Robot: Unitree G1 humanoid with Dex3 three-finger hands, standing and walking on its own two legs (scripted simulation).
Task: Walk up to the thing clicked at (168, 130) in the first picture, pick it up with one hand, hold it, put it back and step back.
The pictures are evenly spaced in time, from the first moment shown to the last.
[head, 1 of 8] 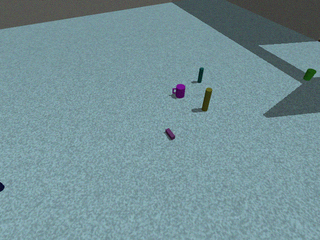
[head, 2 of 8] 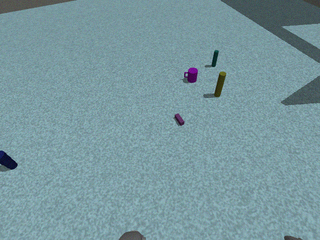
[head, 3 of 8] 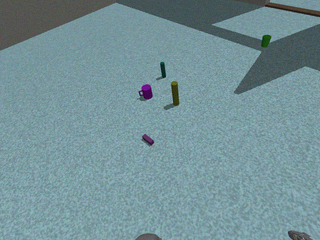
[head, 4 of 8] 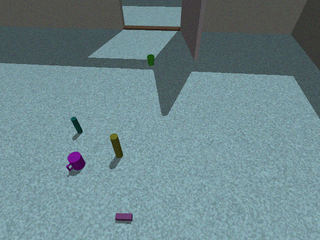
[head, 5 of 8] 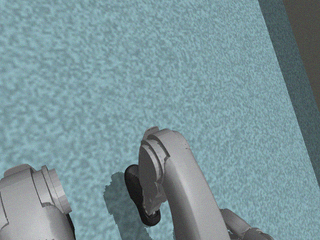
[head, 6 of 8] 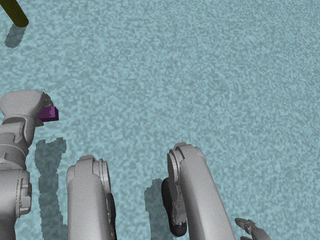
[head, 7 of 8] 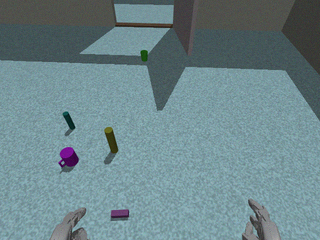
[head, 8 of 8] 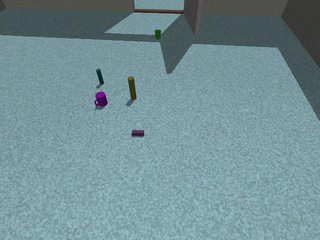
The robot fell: no
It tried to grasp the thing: yes
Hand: left
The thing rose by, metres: 0.69
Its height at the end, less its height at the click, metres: +0.00
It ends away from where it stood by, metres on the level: 0.01
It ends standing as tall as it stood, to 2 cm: yes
